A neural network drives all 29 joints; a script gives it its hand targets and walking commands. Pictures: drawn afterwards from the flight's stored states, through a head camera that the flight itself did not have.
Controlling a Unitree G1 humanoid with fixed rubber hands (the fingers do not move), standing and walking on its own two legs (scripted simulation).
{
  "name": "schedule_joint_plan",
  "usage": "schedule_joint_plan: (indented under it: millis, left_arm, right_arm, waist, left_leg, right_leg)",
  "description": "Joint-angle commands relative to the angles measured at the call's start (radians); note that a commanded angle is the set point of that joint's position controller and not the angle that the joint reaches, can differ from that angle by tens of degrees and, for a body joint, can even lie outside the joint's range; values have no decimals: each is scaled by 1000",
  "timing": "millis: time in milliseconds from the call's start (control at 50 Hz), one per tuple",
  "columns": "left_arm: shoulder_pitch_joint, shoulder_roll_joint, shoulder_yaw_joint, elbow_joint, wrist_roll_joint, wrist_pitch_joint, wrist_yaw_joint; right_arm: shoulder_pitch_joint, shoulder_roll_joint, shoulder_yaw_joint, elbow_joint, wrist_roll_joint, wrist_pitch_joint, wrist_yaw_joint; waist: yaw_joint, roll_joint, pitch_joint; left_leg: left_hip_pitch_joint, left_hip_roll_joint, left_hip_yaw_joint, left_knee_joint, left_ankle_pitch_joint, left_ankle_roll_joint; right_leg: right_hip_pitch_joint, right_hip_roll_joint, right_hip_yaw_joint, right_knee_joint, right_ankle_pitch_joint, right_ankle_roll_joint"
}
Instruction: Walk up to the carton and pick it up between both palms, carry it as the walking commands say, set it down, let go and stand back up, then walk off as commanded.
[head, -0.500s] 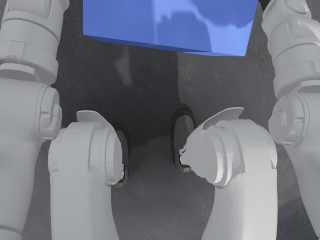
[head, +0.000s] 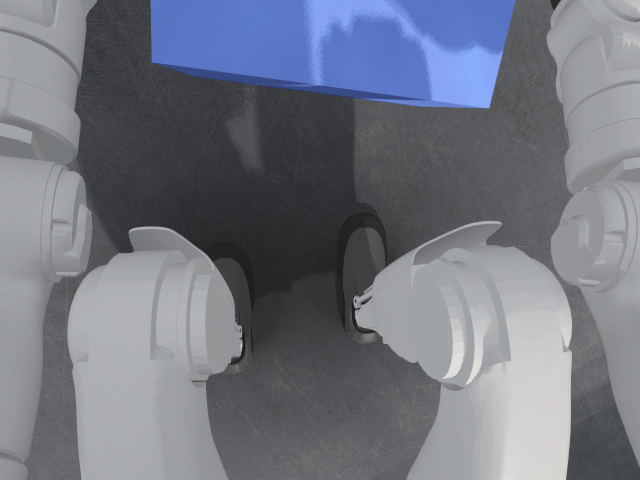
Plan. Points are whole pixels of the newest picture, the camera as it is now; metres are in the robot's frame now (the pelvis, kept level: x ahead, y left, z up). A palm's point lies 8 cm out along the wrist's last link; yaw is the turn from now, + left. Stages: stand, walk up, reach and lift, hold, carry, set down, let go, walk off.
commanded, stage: set down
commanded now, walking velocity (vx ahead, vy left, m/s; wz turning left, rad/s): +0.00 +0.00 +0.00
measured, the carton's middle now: out of the picture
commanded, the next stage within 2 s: let go in 1.70 s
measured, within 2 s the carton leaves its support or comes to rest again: neither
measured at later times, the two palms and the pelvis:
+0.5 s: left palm out of the picture +0.58 +0.19 -0.12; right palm out of the picture +0.52 -0.26 -0.12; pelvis +0.00 +0.00 +0.02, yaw +0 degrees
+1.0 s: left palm out of the picture +0.58 +0.20 +0.04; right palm out of the picture +0.52 -0.27 +0.03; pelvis -0.02 -0.01 +0.14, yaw +2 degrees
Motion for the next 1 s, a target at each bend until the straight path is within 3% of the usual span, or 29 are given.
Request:
schedule_joint_plan:
  millis: [0, 40, 80, 100, 140, 160, 180, 220, 260, 280, 300, 420, 480, 500, 560, 600, 640, 660, 680, 700, 740, 760, 780, 800, 840, 860, 900, 960, 980]
  left_arm:
    - [-353, 183, 24, -142, -17, -25, -6]
    - [-352, 196, 43, -146, -15, -27, -10]
    - [-364, 194, 28, -181, -26, -22, -18]
    - [-382, 229, 34, -216, -12, -23, -12]
    - [-385, 171, -20, -162, -53, -11, -22]
    - [-370, 171, -7, -189, -59, -9, -24]
    - [-365, 194, 13, -165, -55, -7, -26]
    - [-369, 248, 47, -183, -34, -6, -19]
    - [-374, 242, 37, -270, -26, -2, -13]
    - [-373, 262, 53, -325, -35, 5, -13]
    - [-329, 282, 54, -277, -32, 21, -8]
    - [-350, 292, 87, -439, -22, 96, -9]
    - [-323, 337, 133, -481, -20, 132, -2]
    - [-309, 322, 122, -399, -8, 150, -6]
    - [-309, 319, 137, -499, -39, 161, -26]
    - [-292, 328, 134, -374, -40, 187, -40]
    - [-299, 332, 150, -383, -13, 186, -50]
    - [-304, 330, 146, -429, -32, 191, -52]
    - [-305, 350, 160, -422, -29, 195, -63]
    - [-298, 341, 134, -399, -37, 206, -63]
    - [-345, 354, 144, -390, -11, 219, -69]
    - [-366, 377, 165, -465, -26, 228, -70]
    - [-309, 351, 148, -355, -36, 228, -79]
    - [-338, 359, 146, -428, -23, 233, -81]
    - [-334, 411, 196, -467, 11, 234, -78]
    - [-357, 401, 200, -450, 2, 245, -80]
    - [-367, 414, 176, -462, -6, 261, -99]
    - [-400, 426, 182, -461, 9, 281, -94]
    - [-381, 438, 209, -491, 4, 278, -102]
  right_arm:
    - [-220, -83, -1, -162, 17, -23, 6]
    - [-163, -126, -30, -118, 8, -21, 8]
    - [-187, -127, -8, -151, 26, -13, 13]
    - [-191, -155, -45, -169, 32, -21, 13]
    - [-185, -162, -34, -133, 24, -15, 18]
    - [-189, -163, -31, -208, 34, -20, 17]
    - [-166, -198, -51, -146, 8, -12, 16]
    - [-170, -150, -20, -191, 40, 0, 23]
    - [-194, -169, -4, -299, 69, 7, 18]
    - [-175, -199, -48, -349, 67, 12, 14]
    - [-146, -198, -33, -335, 68, 32, 10]
    - [-103, -257, -72, -465, 18, 110, -16]
    - [-175, -300, -67, -684, 30, 142, -29]
    - [-134, -296, -85, -554, 3, 165, -25]
    - [-148, -275, -80, -717, 1, 186, -36]
    - [-117, -278, -66, -610, -4, 220, -33]
    - [-152, -222, -46, -664, 16, 222, -27]
    - [-151, -275, -103, -700, -21, 225, -33]
    - [-134, -245, -65, -691, -5, 243, -30]
    - [-121, -248, -56, -687, -1, 254, -30]
    - [-160, -233, -73, -652, -10, 270, -24]
    - [-195, -272, -92, -765, -15, 271, -27]
    - [-168, -245, -62, -641, -4, 279, -20]
    - [-131, -241, -66, -651, -19, 288, -15]
    - [-190, -237, -61, -749, 4, 293, -16]
    - [-154, -267, -90, -686, -29, 300, -23]
    - [-207, -262, -72, -767, 1, 323, -22]
    - [-226, -293, -99, -734, -29, 344, -20]
    - [-199, -252, -52, -776, 8, 354, -21]
  waist:
    - [-3, 165, -1312]
    - [-42, 163, -1283]
    - [-21, 174, -1334]
    - [-40, 221, -1368]
    - [-73, 204, -1301]
    - [-60, 187, -1353]
    - [-77, 196, -1337]
    - [-11, 152, -1369]
    - [-3, 192, -1549]
    - [-34, 178, -1625]
    - [-11, 175, -1680]
    - [-66, 181, -1811]
    - [-24, 113, -1980]
    - [-37, 139, -1838]
    - [-71, 68, -1924]
    - [-73, 68, -1809]
    - [-27, 78, -1834]
    - [-79, 84, -1902]
    - [-39, 66, -1929]
    - [-64, 41, -1936]
    - [-36, 88, -1851]
    - [-62, 72, -1947]
    - [-47, 60, -1873]
    - [-43, 103, -1941]
    - [9, 87, -2009]
    - [-56, 81, -2021]
    - [-26, 97, -2052]
    - [-37, 111, -2017]
    - [-5, 85, -2058]
  left_leg:
    - [508, 32, -97, -257, 391, -41]
    - [479, 34, -86, -239, 383, -42]
    - [540, 36, -92, -238, 413, -46]
    - [558, 39, -90, -233, 435, -54]
    - [566, 43, -105, -255, 405, -46]
    - [571, 42, -101, -240, 449, -45]
    - [549, 33, -80, -225, 401, -53]
    - [570, 38, -93, -244, 422, -42]
    - [674, 30, -72, -237, 474, -52]
    - [680, 24, -66, -239, 479, -47]
    - [738, 21, -63, -247, 523, -50]
    - [811, -6, -41, -302, 477, -53]
    - [866, -21, -29, -330, 484, -34]
    - [820, -9, -31, -361, 433, -43]
    - [764, -28, -21, -399, 432, -26]
    - [738, -28, -14, -434, 354, -25]
    - [731, -30, -11, -471, 365, -20]
    - [754, -35, -18, -474, 391, -20]
    - [778, -39, -2, -476, 383, -25]
    - [754, -37, -4, -499, 372, -27]
    - [788, -32, -10, -560, 340, -24]
    - [828, -35, -17, -567, 347, -21]
    - [820, -36, -15, -578, 366, -22]
    - [867, -39, -13, -603, 355, -24]
    - [907, -42, -12, -623, 388, -21]
    - [892, -40, -12, -650, 359, -26]
    - [895, -48, 1, -690, 341, -27]
    - [958, -49, -18, -735, 336, -29]
    - [940, -58, 12, -765, 349, -29]
  right_leg:
    - [698, 26, 124, -124, 459, 69]
    - [706, 30, 131, -129, 462, 63]
    - [697, 29, 123, -118, 467, 65]
    - [681, 30, 114, -112, 497, 60]
    - [648, 20, 100, -126, 444, 62]
    - [691, 21, 106, -115, 486, 63]
    - [670, 20, 113, -132, 445, 57]
    - [721, 20, 111, -120, 476, 68]
    - [782, 29, 104, -126, 515, 64]
    - [832, 42, 93, -124, 543, 60]
    - [861, 41, 82, -122, 566, 63]
    - [929, 55, 69, -192, 515, 48]
    - [1034, 60, 60, -216, 533, 52]
    - [928, 62, 51, -231, 458, 52]
    - [1097, 65, 69, -274, 534, 54]
    - [1053, 69, 67, -325, 443, 56]
    - [1074, 68, 80, -353, 463, 58]
    - [1133, 74, 79, -352, 509, 57]
    - [1149, 79, 83, -384, 478, 51]
    - [1222, 76, 96, -406, 491, 57]
    - [1089, 72, 76, -450, 416, 59]
    - [1184, 72, 82, -465, 450, 56]
    - [1131, 79, 74, -474, 427, 58]
    - [1164, 74, 73, -492, 435, 57]
    - [1207, 78, 86, -521, 448, 63]
    - [1261, 79, 79, -549, 450, 66]
    - [1314, 70, 103, -597, 428, 73]
    - [1272, 74, 94, -646, 401, 73]
    - [1390, 69, 116, -690, 449, 79]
